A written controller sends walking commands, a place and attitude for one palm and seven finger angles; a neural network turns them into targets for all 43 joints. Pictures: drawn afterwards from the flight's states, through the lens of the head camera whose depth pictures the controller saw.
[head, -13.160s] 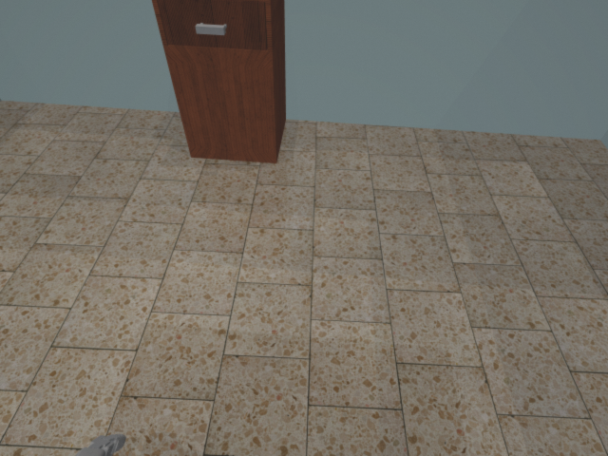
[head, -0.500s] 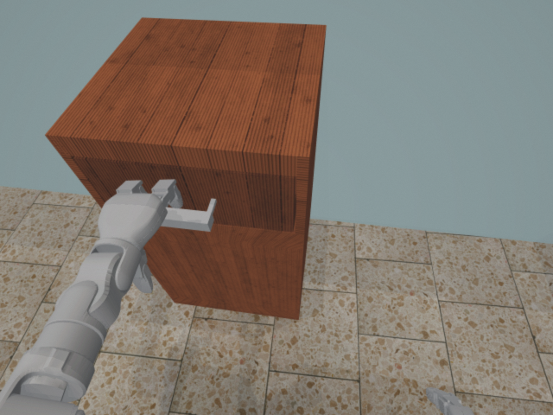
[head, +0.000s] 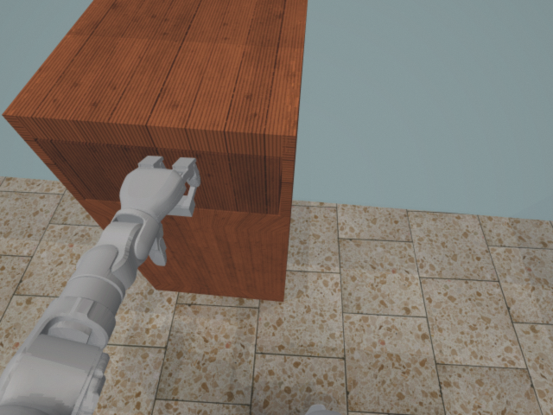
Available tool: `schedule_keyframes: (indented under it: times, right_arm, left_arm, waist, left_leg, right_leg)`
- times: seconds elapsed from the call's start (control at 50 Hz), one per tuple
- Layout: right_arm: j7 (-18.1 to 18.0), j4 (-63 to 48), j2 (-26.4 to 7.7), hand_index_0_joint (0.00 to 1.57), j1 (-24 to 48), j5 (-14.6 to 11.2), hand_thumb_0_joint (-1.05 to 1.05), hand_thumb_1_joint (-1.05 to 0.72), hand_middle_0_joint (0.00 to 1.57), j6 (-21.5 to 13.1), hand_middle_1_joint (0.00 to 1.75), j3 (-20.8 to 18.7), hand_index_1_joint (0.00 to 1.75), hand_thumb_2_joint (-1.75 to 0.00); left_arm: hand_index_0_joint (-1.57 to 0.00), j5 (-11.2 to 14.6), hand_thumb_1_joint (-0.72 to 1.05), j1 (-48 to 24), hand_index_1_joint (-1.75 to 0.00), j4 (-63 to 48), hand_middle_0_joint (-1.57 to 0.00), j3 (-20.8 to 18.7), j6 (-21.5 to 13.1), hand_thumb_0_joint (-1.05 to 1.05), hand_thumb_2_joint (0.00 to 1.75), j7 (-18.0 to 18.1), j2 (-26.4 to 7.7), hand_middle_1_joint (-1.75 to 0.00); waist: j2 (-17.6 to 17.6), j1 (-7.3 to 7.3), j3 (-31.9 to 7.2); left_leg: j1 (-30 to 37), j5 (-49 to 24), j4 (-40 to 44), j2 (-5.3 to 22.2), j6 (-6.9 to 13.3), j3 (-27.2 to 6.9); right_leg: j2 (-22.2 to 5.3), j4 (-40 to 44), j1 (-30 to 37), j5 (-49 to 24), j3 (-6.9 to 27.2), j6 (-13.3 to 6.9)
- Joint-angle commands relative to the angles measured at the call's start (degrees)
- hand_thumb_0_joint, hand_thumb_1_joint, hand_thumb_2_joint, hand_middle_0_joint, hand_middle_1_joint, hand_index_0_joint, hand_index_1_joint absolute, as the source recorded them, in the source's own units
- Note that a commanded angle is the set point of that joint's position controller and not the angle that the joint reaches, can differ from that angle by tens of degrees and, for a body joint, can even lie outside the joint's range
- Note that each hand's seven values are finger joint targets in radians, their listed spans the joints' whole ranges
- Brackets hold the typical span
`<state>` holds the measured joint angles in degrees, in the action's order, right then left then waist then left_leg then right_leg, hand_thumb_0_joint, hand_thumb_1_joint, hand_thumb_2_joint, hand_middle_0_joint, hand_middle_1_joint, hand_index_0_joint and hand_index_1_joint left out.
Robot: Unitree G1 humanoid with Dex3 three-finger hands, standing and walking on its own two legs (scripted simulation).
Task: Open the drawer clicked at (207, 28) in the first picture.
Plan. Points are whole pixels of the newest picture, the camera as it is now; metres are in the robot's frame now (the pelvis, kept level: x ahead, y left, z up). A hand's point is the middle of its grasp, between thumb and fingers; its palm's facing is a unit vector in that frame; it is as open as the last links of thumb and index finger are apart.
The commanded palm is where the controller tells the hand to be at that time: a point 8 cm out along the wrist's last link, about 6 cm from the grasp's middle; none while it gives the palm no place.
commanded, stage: move the hooked fingers above the handle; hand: left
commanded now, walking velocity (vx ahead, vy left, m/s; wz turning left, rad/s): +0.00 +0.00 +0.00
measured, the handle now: (165, 194) +0.50 +0.22 -0.05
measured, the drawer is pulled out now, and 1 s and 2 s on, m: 0.00 0.00 0.00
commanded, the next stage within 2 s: none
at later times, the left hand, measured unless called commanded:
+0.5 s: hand (164, 211) +0.42 +0.19 +0.01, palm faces -0.12 -0.05 -0.99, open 13.8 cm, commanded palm +0.42 +0.20 +0.06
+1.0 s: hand (157, 208) +0.43 +0.20 +0.00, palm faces -0.11 -0.06 -0.99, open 13.7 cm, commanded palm +0.42 +0.21 +0.06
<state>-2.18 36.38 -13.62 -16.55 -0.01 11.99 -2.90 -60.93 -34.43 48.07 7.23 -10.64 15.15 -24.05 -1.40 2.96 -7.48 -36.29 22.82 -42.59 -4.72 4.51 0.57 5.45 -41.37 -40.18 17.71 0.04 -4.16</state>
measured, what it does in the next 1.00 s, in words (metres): stands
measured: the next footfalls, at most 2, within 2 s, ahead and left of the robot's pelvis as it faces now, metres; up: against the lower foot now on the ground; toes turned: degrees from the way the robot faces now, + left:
none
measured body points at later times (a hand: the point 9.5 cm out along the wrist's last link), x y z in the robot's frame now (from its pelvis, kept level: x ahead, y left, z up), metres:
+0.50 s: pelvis -0.01 +0.01 +0.00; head +0.06 +0.01 +0.44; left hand +0.42 +0.19 +0.06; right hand +0.04 -0.26 -0.13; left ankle -0.03 +0.07 -0.71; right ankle +0.01 -0.07 -0.71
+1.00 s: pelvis +0.00 +0.01 +0.00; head +0.07 +0.01 +0.44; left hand +0.43 +0.20 +0.06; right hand +0.05 -0.25 -0.13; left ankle -0.03 +0.07 -0.71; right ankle +0.01 -0.07 -0.71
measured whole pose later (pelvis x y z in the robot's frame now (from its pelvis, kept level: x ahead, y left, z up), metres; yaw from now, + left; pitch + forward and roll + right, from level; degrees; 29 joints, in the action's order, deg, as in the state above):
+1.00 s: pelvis +0.00 +0.01 +0.00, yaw +0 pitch +17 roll -1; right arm -3.0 36.4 -13.1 -18.8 0.0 11.8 -2.3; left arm -60.3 -36.8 50.7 8.6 -9.4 15.5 -24.0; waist -2.0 3.1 -8.1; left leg -37.4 23.4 -44.4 -4.9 5.5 0.5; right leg 5.2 -41.8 -40.6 17.8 -0.2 -3.1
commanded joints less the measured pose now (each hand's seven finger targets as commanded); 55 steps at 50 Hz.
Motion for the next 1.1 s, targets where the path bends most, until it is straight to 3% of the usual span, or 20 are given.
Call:
schedule_keyframes:
  times: [0.0,0.02,0.06,0.12,0.22,0.26,0.3,0.34,0.42,0.48,0.54,0.6,0.68,0.74,0.8,0.86,0.92,0.96,1.04,1.08]
  right_arm:
    - [-0.13,-3.63,-7.91,0.2,-3.66,1.1,0.0,-0.9,0.2,-1.85,0.3,-2.63,0.3,-0.9]
    - [0.19,-3.46,-8.19,0.2,-3.58,1.36,0.0,-0.9,0.2,-1.67,0.3,-2.41,0.3,-0.9]
    - [0.9,-3.72,-8.21,0.2,-3.75,1.44,0.0,-0.9,0.2,-1.47,0.3,-2.12,0.3,-0.9]
    - [1.62,-4.91,-9.02,0.2,-3.34,1.4,0.0,-0.9,0.2,-0.54,0.3,-2.13,0.3,-0.9]
    - [0.82,-5.58,-9.22,0.2,-2.35,0.21,0.0,-0.9,0.2,0.88,0.3,-1.76,0.3,-0.9]
    - [-0.1,-5.97,-9.36,0.2,-2.96,-0.46,0.0,-0.9,0.2,0.32,0.3,-1.97,0.3,-0.9]
    - [-1.01,-6.1,-8.8,0.2,-3.4,-0.87,0.0,-0.9,0.2,-0.63,0.3,-2.37,0.3,-0.9]
    - [-1.51,-5.56,-8.42,0.2,-3.75,-0.83,0.0,-0.9,0.2,-1.52,0.3,-2.67,0.3,-0.9]
    - [-1.46,-4.2,-7.73,0.2,-4.63,-0.1,0.0,-0.9,0.2,-2.92,0.3,-2.6,0.3,-0.9]
    - [-0.85,-3.0,-8.48,0.2,-5.0,0.3,0.0,-0.9,0.2,-2.92,0.3,-2.17,0.3,-0.9]
    - [-0.04,-3.82,-8.87,0.2,-4.01,0.96,0.0,-0.9,0.2,-2.58,0.3,-1.54,0.3,-0.9]
    - [0.89,-4.63,-8.7,0.2,-3.05,1.38,0.0,-0.9,0.2,-1.99,0.3,-1.66,0.3,-0.9]
    - [1.2,-5.44,-9.2,0.2,-3.91,0.54,0.0,-0.9,0.2,-0.58,0.3,-2.19,0.3,-0.9]
    - [0.37,-5.57,-9.58,0.2,-3.05,0.0,0.0,-0.9,0.2,0.76,0.3,-1.59,0.3,-0.9]
    - [-0.94,-6.22,-9.05,0.2,-3.27,-0.75,0.0,-0.9,0.2,-0.17,0.3,-1.89,0.3,-0.9]
    - [-1.64,-6.16,-8.37,0.2,-3.62,-0.43,0.0,-0.9,0.2,-1.35,0.3,-2.45,0.3,-0.9]
    - [-1.54,-4.79,-7.85,0.2,-4.59,0.2,0.0,-0.9,0.2,-1.95,0.3,-2.63,0.3,-0.9]
    - [-1.05,-3.82,-8.09,0.2,-4.91,0.39,0.0,-0.9,0.2,-1.85,0.3,-2.55,0.3,-0.9]
    - [0.55,-3.22,-8.5,0.2,-4.6,1.29,0.0,-0.9,0.2,-1.46,0.3,-2.59,0.3,-0.9]
    - [1.22,-3.42,-8.63,0.2,-4.13,1.55,0.0,-0.9,0.2,-0.99,0.3,-2.56,0.3,-0.9]
  left_arm:
    - [-0.3,-1.54,-0.5,-26.54,-1.2,-9.45,-0.3,-9.37,-2.63,0.0,0.3,7.47,-15.37,-1.2]
    - [-0.3,-1.81,-0.5,-25.18,-1.2,-7.0,-0.3,-12.04,-1.44,0.0,0.3,9.1,-17.49,-1.2]
    - [-0.3,-2.05,-0.5,-24.21,-1.2,-2.59,-0.3,-11.33,2.01,0.0,0.3,11.79,-16.13,-1.2]
    - [-0.3,-2.38,-0.5,-21.28,-1.2,-0.29,-0.3,-13.38,6.93,0.0,0.3,13.45,-18.46,-1.2]
    - [-0.3,-1.86,-0.5,-25.52,-1.2,0.11,-0.3,-10.77,12.32,0.0,0.3,12.54,-18.46,-1.2]
    - [-0.3,-0.38,-0.5,-26.1,-1.2,-1.43,-0.3,-9.73,11.36,0.0,0.3,9.42,-18.15,-1.2]
    - [-0.3,0.63,-0.5,-28.26,-1.2,-4.09,-0.3,-3.97,8.68,0.0,0.3,5.65,-11.74,-1.2]
    - [-0.3,1.22,-0.5,-27.27,-1.2,-6.26,-0.3,-1.01,4.68,0.0,0.3,2.68,-7.83,-1.2]
    - [-0.3,1.55,-0.5,-30.64,-1.2,-9.69,-0.3,2.83,-1.96,0.0,0.3,1.76,-2.95,-1.2]
    - [-0.3,-0.3,-0.5,-30.41,-1.2,-5.38,-0.3,-4.15,-2.41,0.0,0.3,5.7,-10.39,-1.2]
    - [-0.3,-2.17,-0.5,-30.23,-1.2,-4.19,-0.3,-11.95,0.51,0.0,0.3,11.43,-18.92,-1.2]
    - [-0.3,-3.32,-0.5,-28.38,-1.2,-2.09,-0.3,-12.08,5.28,0.0,0.3,14.84,-18.26,-1.2]
    - [-0.3,-2.56,-0.5,-25.3,-1.2,1.22,-0.3,-8.6,11.17,0.0,0.3,12.49,-15.07,-1.2]
    - [-0.3,-1.48,-0.5,-25.36,-1.2,1.34,-0.3,-10.86,13.04,0.0,0.3,10.32,-19.4,-1.2]
    - [-0.3,-0.31,-0.5,-28.55,-1.2,-2.2,-0.3,-4.65,10.43,0.0,0.3,6.02,-12.39,-1.2]
    - [-0.3,0.92,-0.5,-28.34,-1.2,-9.4,-0.3,0.01,3.88,0.0,0.3,2.42,-6.3,-1.2]
    - [-0.3,1.55,-0.5,-28.68,-1.2,-11.66,-0.3,1.07,-1.47,0.0,0.3,1.59,-4.42,-1.2]
    - [-0.3,0.55,-0.5,-27.63,-1.2,-9.56,-0.3,-1.87,-2.75,0.0,0.3,3.47,-7.2,-1.2]
    - [-0.3,-2.05,-0.5,-26.77,-1.2,-7.08,-0.3,-8.85,-0.73,0.0,0.3,10.4,-12.82,-1.2]
    - [-0.3,-2.77,-0.5,-26.66,-1.2,-4.72,-0.3,-10.21,2.45,0.0,0.3,13.2,-13.62,-1.2]
  waist:
    - [-5.0,-0.06,-24.27]
    - [-3.88,-0.93,-23.7]
    - [-2.21,-0.48,-22.38]
    - [0.62,-1.9,-25.67]
    - [4.63,0.0,-25.09]
    - [3.86,0.42,-25.72]
    - [2.08,2.62,-24.66]
    - [0.52,3.28,-22.96]
    - [-2.88,4.43,-18.36]
    - [-2.44,3.03,-16.19]
    - [-3.15,0.05,-19.78]
    - [-3.5,-0.76,-24.34]
    - [1.02,0.1,-27.37]
    - [4.56,-0.23,-27.13]
    - [3.07,2.04,-22.61]
    - [-1.96,2.74,-24.44]
    - [-2.58,3.43,-21.95]
    - [-2.41,2.59,-18.75]
    - [-5.15,-0.28,-21.2]
    - [-2.97,-0.45,-22.62]
  left_leg:
    - [7.77,-24.55,0.08,2.21,-2.65,-2.78]
    - [5.59,-25.83,-0.3,2.06,-2.88,-2.93]
    - [1.85,-24.06,-0.86,1.97,-2.82,-2.21]
    - [-0.3,-24.12,-0.59,1.36,-2.35,-1.05]
    - [-0.88,-18.81,2.16,1.54,-1.34,-0.36]
    - [1.04,-16.98,3.27,1.83,-0.88,0.08]
    - [5.17,-16.2,3.78,2.27,-0.71,-0.28]
    - [9.14,-16.46,3.75,2.73,-0.78,-1.16]
    - [12.56,-15.97,2.9,3.24,-1.62,-3.41]
    - [7.37,-13.15,1.83,2.97,-2.12,-4.18]
    - [2.0,-15.18,0.69,2.13,-2.41,-3.5]
    - [1.66,-20.01,-0.82,1.81,-2.97,-2.22]
    - [3.15,-22.95,-0.19,2.12,-2.55,-1.25]
    - [1.71,-20.82,1.29,2.04,-1.68,-0.81]
    - [4.44,-17.56,3.01,2.55,-1.11,-0.96]
    - [13.55,-21.79,2.31,3.34,-1.7,-2.66]
    - [16.0,-24.82,1.28,3.83,-2.78,-4.24]
    - [13.09,-22.8,1.02,3.77,-3.3,-4.79]
    - [10.84,-27.68,-0.54,3.7,-5.03,-5.68]
    - [8.36,-27.93,-1.44,3.32,-4.9,-4.66]
  right_leg:
    - [-2.63,-0.05,9.63,-15.63,3.56,-0.11]
    - [-2.38,-0.96,9.76,-16.51,3.19,-0.32]
    - [-2.18,-1.78,9.35,-16.38,2.9,-0.09]
    - [-1.95,-1.5,14.81,-19.86,4.03,0.1]
    - [-2.41,1.71,19.61,-18.15,4.99,1.15]
    - [-2.87,3.19,21.58,-17.19,5.27,1.51]
    - [-3.04,4.88,19.44,-15.49,5.01,1.63]
    - [-2.99,5.75,15.75,-13.07,4.53,1.41]
    - [-2.87,5.19,6.38,-7.63,3.08,0.71]
    - [-2.61,2.89,3.1,-4.54,2.45,0.21]
    - [-2.37,-0.29,6.01,-6.93,2.47,-0.24]
    - [-2.09,-2.0,8.54,-12.17,2.36,-0.17]
    - [-1.91,-0.52,14.11,-18.06,2.62,0.81]
    - [-2.17,0.83,18.56,-18.7,3.78,1.37]
    - [-2.71,3.57,16.76,-15.38,3.58,1.46]
    - [-2.53,3.92,12.0,-14.17,3.24,1.07]
    - [-2.22,3.32,6.89,-12.51,2.29,0.74]
    - [-2.09,2.32,4.23,-10.4,1.86,0.4]
    - [-1.54,-1.53,1.97,-11.23,0.72,-0.46]
    - [-1.4,-2.43,3.55,-12.93,0.63,-0.4]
